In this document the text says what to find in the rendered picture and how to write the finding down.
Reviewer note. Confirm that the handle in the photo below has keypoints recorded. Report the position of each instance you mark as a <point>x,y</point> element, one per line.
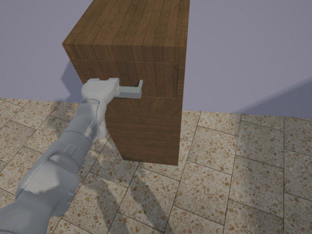
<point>130,92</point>

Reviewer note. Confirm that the left robot hand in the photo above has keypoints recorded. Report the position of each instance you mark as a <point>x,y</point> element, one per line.
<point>104,89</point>

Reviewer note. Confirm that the drawer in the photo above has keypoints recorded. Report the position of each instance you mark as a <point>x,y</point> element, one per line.
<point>160,79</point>

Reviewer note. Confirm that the cabinet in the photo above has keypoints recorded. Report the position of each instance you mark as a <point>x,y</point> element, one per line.
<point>145,129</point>

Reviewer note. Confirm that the left robot upper arm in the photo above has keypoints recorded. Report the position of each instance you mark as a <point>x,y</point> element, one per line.
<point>49,193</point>

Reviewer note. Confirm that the robot left forearm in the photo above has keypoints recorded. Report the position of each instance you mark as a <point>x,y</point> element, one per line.
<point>69,151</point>

